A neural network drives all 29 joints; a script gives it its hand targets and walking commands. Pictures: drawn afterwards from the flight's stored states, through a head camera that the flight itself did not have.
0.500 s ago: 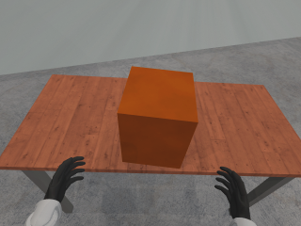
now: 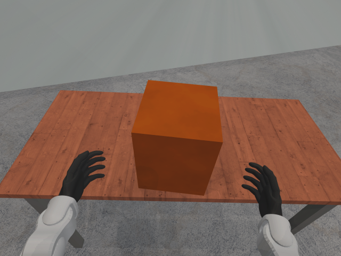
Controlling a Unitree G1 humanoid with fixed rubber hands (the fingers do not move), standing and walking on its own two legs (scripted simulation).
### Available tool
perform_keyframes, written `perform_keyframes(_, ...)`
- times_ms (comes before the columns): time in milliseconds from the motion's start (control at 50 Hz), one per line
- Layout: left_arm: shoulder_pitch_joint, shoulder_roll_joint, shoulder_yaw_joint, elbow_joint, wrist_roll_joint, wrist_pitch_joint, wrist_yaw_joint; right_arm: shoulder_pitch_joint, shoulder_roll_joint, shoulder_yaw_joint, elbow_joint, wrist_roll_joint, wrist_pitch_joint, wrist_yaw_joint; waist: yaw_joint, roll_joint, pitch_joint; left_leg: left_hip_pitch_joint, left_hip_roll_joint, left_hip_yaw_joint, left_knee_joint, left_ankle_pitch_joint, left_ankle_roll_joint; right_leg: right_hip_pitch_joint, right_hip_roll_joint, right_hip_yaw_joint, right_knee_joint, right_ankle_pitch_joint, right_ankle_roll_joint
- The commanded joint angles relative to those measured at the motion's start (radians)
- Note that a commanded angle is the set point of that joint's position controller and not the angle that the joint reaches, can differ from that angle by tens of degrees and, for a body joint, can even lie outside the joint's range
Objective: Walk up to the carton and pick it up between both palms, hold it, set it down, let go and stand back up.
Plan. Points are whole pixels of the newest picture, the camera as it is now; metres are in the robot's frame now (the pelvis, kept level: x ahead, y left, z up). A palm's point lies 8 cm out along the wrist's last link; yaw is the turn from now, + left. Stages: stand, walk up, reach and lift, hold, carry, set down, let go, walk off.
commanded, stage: reach and lift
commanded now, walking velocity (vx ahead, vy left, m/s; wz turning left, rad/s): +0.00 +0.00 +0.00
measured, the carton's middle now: (176, 138) +0.42 -0.02 +0.02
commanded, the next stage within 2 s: none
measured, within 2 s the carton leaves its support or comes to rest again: neither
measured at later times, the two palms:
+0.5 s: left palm (87, 149) +0.30 +0.18 +0.13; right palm (267, 163) +0.27 -0.20 +0.12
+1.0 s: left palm (93, 113) +0.36 +0.17 +0.17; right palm (266, 128) +0.33 -0.20 +0.17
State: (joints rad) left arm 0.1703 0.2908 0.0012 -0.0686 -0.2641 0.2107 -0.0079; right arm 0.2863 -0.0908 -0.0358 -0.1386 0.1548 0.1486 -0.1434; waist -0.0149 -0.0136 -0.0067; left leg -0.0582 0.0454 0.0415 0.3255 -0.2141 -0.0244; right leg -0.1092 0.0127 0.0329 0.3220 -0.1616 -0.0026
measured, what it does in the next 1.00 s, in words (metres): stands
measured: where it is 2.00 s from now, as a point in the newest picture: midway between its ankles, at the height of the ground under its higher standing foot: outside the picture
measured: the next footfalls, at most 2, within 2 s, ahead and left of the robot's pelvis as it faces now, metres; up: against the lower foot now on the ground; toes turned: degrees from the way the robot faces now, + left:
none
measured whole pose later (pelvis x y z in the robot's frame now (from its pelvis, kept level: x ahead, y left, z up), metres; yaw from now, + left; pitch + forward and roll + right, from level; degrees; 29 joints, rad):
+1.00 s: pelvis +0.00 +0.00 +0.00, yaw +0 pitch -2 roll -1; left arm -0.45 0.30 0.04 -0.02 -0.19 0.67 -0.04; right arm -0.37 -0.23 -0.09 0.00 0.30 0.50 -0.24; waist -0.04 -0.01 0.02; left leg -0.07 0.05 0.04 0.32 -0.21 -0.02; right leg -0.11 0.01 0.03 0.28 -0.14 0.00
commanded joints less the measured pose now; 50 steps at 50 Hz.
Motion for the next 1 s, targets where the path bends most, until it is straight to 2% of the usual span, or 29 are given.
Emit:
perform_keyframes(0,-0.240,0.124,0.052,-0.268,0.013,0.091,-0.018,-0.196,-0.109,-0.029,-0.256,0.049,0.052,-0.039,0.016,0.073,-0.023,-0.065,-0.034,0.013,-0.074,0.104,0.013,0.101,-0.015,0.022,-0.030,0.147,-0.005)
perform_keyframes(40,-0.232,0.115,0.064,-0.353,0.004,0.095,-0.013,-0.201,-0.121,-0.029,-0.335,0.057,0.044,-0.041,0.005,0.058,-0.092,-0.037,-0.034,0.014,-0.054,0.181,0.013,0.121,-0.011,0.023,-0.013,0.258,0.001)
perform_keyframes(100,-0.242,0.112,0.095,-0.323,0.005,0.116,-0.016,-0.227,-0.138,-0.009,-0.333,0.061,0.055,-0.048,0.018,0.057,-0.117,-0.017,-0.040,0.018,-0.037,0.240,0.008,0.137,-0.015,0.015,0.005,0.355,0.017)
perform_keyframes(120,-0.232,0.094,0.094,-0.305,0.008,0.130,-0.018,-0.241,-0.136,-0.017,-0.312,0.056,0.063,-0.051,0.008,0.029,-0.097,-0.008,-0.039,0.015,-0.041,0.228,0.009,0.131,-0.016,0.013,0.001,0.359,0.024)
perform_keyframes(140,-0.236,0.103,0.097,-0.334,0.016,0.142,-0.018,-0.218,-0.147,-0.018,-0.308,0.055,0.071,-0.052,-0.003,0.051,-0.114,-0.001,-0.040,0.020,-0.034,0.246,0.003,0.147,-0.012,0.012,0.006,0.372,0.020)
perform_keyframes(180,-0.286,0.093,0.111,-0.332,0.033,0.162,-0.014,-0.263,-0.163,-0.022,-0.278,0.067,0.093,-0.052,0.004,0.068,-0.097,0.003,-0.035,0.021,-0.049,0.235,0.001,0.129,-0.006,0.011,-0.003,0.314,0.015)
perform_keyframes(200,-0.308,0.096,0.110,-0.313,0.028,0.175,-0.019,-0.295,-0.161,-0.032,-0.281,0.066,0.105,-0.052,0.002,0.044,-0.099,-0.004,-0.034,0.017,-0.053,0.217,0.007,0.129,-0.008,0.013,-0.009,0.302,0.016)
perform_keyframes(220,-0.376,0.122,0.112,-0.315,0.024,0.184,-0.021,-0.333,-0.158,-0.042,-0.261,0.067,0.123,-0.054,-0.020,0.052,-0.095,-0.014,-0.034,0.021,-0.054,0.195,0.008,0.138,-0.011,0.014,-0.010,0.292,0.017)
perform_keyframes(260,-0.398,0.103,0.121,-0.323,0.028,0.207,-0.022,-0.384,-0.166,-0.048,-0.251,0.084,0.150,-0.054,-0.010,0.054,-0.107,-0.039,-0.031,0.017,-0.067,0.169,0.008,0.129,-0.006,0.018,-0.010,0.247,0.012)
perform_keyframes(280,-0.449,0.122,0.100,-0.348,-0.002,0.211,-0.021,-0.423,-0.176,-0.079,-0.278,0.081,0.154,-0.055,-0.034,0.040,-0.121,-0.039,-0.025,0.016,-0.068,0.152,0.012,0.128,-0.002,0.012,-0.010,0.241,0.013)
perform_keyframes(360,-0.504,0.132,0.150,-0.202,0.028,0.290,-0.034,-0.459,-0.167,-0.069,-0.178,0.086,0.218,-0.079,-0.029,0.016,-0.072,-0.047,-0.038,0.030,-0.083,0.112,0.027,0.136,-0.020,0.029,-0.023,0.268,0.029)
perform_keyframes(400,-0.532,0.105,0.148,-0.204,0.043,0.312,-0.037,-0.520,-0.165,-0.071,-0.167,0.100,0.235,-0.082,-0.031,0.026,-0.101,-0.050,-0.033,0.032,-0.087,0.114,0.024,0.149,-0.016,0.028,-0.024,0.262,0.025)
perform_keyframes(440,-0.619,0.117,0.149,-0.174,0.031,0.341,-0.042,-0.610,-0.203,-0.099,-0.145,0.101,0.254,-0.085,-0.033,-0.006,-0.098,-0.058,-0.025,0.024,-0.088,0.118,0.030,0.133,-0.008,0.023,-0.024,0.254,0.021)
perform_keyframes(460,-0.608,0.112,0.163,-0.144,0.049,0.364,-0.039,-0.593,-0.206,-0.099,-0.107,0.103,0.265,-0.089,-0.039,0.025,-0.098,-0.053,-0.030,0.026,-0.086,0.135,0.020,0.143,0.002,0.016,-0.022,0.270,0.016)
perform_keyframes(500,-0.677,0.106,0.170,-0.121,0.055,0.381,-0.035,-0.666,-0.214,-0.101,-0.086,0.110,0.285,-0.088,-0.036,0.019,-0.086,-0.060,-0.029,0.027,-0.088,0.109,0.021,0.133,-0.001,0.011,-0.031,0.234,0.020)
perform_keyframes(540,-0.686,0.103,0.174,-0.074,0.060,0.410,-0.052,-0.682,-0.215,-0.086,-0.080,0.116,0.301,-0.104,-0.050,-0.020,-0.094,-0.062,-0.037,0.030,-0.085,0.128,0.029,0.158,-0.010,0.026,-0.029,0.314,0.034)
perform_keyframes(560,-0.687,0.095,0.179,-0.047,0.073,0.415,-0.059,-0.677,-0.212,-0.083,-0.037,0.123,0.310,-0.107,-0.052,-0.009,-0.085,-0.057,-0.038,0.027,-0.088,0.133,0.029,0.161,-0.014,0.028,-0.034,0.330,0.032)
perform_keyframes(580,-0.652,0.085,0.187,-0.088,0.062,0.419,-0.060,-0.665,-0.222,-0.071,-0.094,0.135,0.311,-0.108,-0.047,-0.032,-0.124,-0.040,-0.040,0.022,-0.079,0.173,0.031,0.176,-0.009,0.028,-0.021,0.374,0.040)
perform_keyframes(620,-0.740,0.115,0.212,-0.044,0.093,0.434,-0.057,-0.721,-0.244,-0.098,0.007,0.127,0.328,-0.107,-0.059,0.003,-0.144,-0.056,-0.035,0.014,-0.078,0.173,0.020,0.181,0.003,0.020,-0.020,0.366,0.031)
perform_keyframes(700,-0.810,0.115,0.176,-0.083,0.069,0.425,-0.053,-0.802,-0.253,-0.105,-0.018,0.143,0.322,-0.104,-0.090,-0.012,-0.192,-0.069,-0.038,0.004,-0.062,0.183,0.015,0.189,0.007,0.006,-0.012,0.385,0.036)
perform_keyframes(740,-0.856,0.126,0.173,-0.125,0.059,0.415,-0.035,-0.851,-0.269,-0.114,-0.033,0.157,0.308,-0.090,-0.089,0.005,-0.265,-0.045,-0.034,0.002,-0.051,0.236,0.014,0.201,0.018,-0.003,0.002,0.430,0.028)
perform_keyframes(760,-0.834,0.120,0.167,-0.112,0.051,0.426,-0.037,-0.842,-0.278,-0.114,-0.031,0.164,0.310,-0.089,-0.093,0.004,-0.272,-0.035,-0.034,-0.004,-0.045,0.253,0.010,0.205,0.019,-0.013,0.006,0.450,0.029)
perform_keyframes(780,-0.859,0.120,0.173,-0.065,0.060,0.433,-0.038,-0.861,-0.281,-0.110,0.035,0.163,0.318,-0.093,-0.092,0.015,-0.227,-0.033,-0.036,-0.003,-0.047,0.259,0.005,0.192,0.013,-0.008,-0.002,0.465,0.029)
perform_keyframes(820,-0.882,0.120,0.190,-0.003,0.075,0.448,-0.044,-0.877,-0.292,-0.101,0.070,0.157,0.324,-0.098,-0.092,-0.018,-0.221,-0.039,-0.040,-0.003,-0.048,0.237,0.014,0.192,0.009,-0.005,-0.006,0.479,0.039)
perform_keyframes(840,-0.933,0.132,0.192,0.019,0.075,0.449,-0.041,-0.925,-0.285,-0.104,0.111,0.160,0.335,-0.095,-0.094,-0.001,-0.196,-0.062,-0.034,-0.003,-0.057,0.199,0.013,0.171,0.013,-0.006,-0.010,0.412,0.033)
perform_keyframes(880,-0.911,0.133,0.198,0.080,0.087,0.455,-0.044,-0.911,-0.286,-0.100,0.150,0.165,0.339,-0.096,-0.094,-0.015,-0.189,-0.062,-0.041,-0.002,-0.064,0.176,0.019,0.184,0.008,0.000,-0.021,0.405,0.039)
perform_keyframes(900,-0.969,0.159,0.197,0.052,0.076,0.450,-0.036,-0.963,-0.293,-0.111,0.134,0.168,0.334,-0.094,-0.098,-0.022,-0.233,-0.067,-0.036,-0.006,-0.063,0.177,0.023,0.203,0.007,-0.010,-0.017,0.419,0.038)
perform_keyframes(920,-0.981,0.139,0.193,0.067,0.086,0.451,-0.034,-0.978,-0.292,-0.114,0.160,0.169,0.328,-0.097,-0.104,0.000,-0.237,-0.064,-0.039,-0.001,-0.062,0.191,0.017,0.209,0.008,-0.011,-0.013,0.437,0.043)
perform_keyframes(980,-1.113,0.162,0.183,0.117,0.078,0.440,-0.019,-1.108,-0.310,-0.129,0.197,0.166,0.321,-0.079,-0.105,0.016,-0.260,-0.090,-0.036,-0.010,-0.063,0.146,0.020,0.171,0.014,-0.021,-0.015,0.350,0.031)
